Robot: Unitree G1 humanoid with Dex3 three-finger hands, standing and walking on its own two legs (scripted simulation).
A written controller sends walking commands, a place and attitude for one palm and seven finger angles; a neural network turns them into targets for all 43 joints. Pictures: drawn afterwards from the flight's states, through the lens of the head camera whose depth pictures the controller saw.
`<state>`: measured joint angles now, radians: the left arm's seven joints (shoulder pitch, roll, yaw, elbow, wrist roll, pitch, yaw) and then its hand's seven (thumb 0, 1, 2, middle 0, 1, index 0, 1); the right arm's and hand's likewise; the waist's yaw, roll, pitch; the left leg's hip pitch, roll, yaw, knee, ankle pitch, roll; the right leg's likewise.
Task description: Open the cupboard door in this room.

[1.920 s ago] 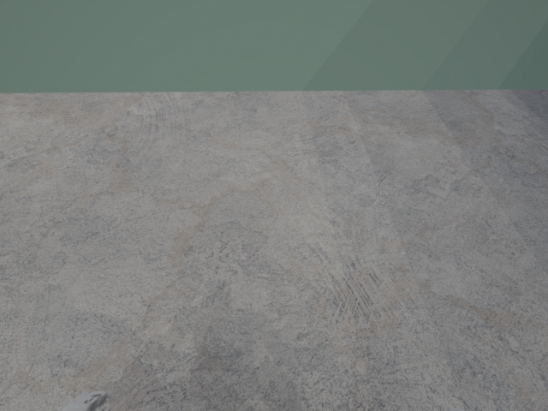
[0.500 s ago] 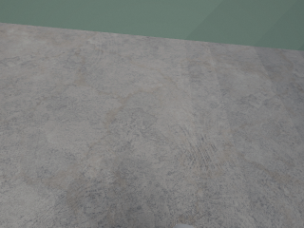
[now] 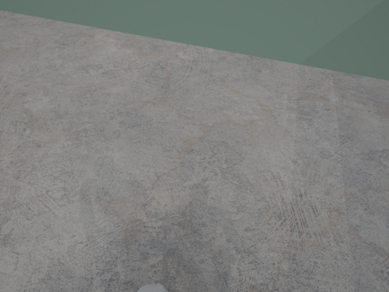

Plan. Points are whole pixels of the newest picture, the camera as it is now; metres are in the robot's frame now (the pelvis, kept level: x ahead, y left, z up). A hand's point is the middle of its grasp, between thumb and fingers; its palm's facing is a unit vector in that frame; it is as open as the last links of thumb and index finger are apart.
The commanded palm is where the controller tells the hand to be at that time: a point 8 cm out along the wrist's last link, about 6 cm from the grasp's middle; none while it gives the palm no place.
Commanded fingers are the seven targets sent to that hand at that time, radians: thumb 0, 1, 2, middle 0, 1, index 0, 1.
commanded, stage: turn or walk to find it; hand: left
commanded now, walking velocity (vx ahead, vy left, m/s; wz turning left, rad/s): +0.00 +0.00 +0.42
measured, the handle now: out of the picture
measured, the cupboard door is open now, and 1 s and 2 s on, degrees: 0 0 0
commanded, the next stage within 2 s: none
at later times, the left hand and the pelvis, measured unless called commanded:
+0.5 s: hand out of the picture +0.04 +0.24 -0.15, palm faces +0.22 -0.94 -0.26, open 7.4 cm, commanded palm none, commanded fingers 0.00 0.90 0.90 -0.20 -0.30 -0.20 -0.30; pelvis -0.02 +0.02 +0.00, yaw +11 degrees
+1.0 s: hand out of the picture -0.12 +0.23 -0.19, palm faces +0.45 -0.86 -0.23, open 7.4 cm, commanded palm none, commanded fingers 0.00 0.90 0.90 -0.20 -0.30 -0.20 -0.30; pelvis -0.06 +0.03 -0.01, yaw +24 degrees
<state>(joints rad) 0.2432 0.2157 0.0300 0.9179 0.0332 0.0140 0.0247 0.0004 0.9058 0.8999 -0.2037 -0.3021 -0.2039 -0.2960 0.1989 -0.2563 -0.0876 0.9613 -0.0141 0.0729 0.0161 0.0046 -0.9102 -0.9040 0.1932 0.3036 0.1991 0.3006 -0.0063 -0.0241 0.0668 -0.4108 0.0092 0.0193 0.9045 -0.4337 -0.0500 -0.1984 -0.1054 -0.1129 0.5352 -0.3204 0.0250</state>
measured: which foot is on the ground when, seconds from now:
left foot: up 0.00-0.06, down 0.08-0.54, up 0.56-0.92, down 0.94-1.00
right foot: down 0.00-0.08, up 0.10-0.52, down 0.54-0.94, up 0.96-1.00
